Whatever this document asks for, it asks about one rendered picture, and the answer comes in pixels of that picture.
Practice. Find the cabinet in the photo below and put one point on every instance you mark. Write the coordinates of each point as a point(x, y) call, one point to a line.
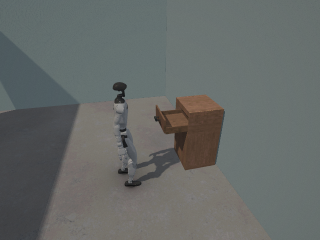
point(197, 147)

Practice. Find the drawer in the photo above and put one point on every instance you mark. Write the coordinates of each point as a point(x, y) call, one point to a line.
point(172, 121)

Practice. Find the right robot forearm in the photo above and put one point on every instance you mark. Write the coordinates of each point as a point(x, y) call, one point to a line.
point(117, 133)

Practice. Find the right robot upper arm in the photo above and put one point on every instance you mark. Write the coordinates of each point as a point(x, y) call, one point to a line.
point(118, 115)

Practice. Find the robot right hand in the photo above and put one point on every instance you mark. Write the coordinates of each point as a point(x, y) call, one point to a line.
point(122, 151)

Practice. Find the robot left foot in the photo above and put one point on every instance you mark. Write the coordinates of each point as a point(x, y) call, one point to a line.
point(121, 171)

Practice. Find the left robot thigh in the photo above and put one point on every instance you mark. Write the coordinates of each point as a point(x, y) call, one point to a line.
point(130, 137)

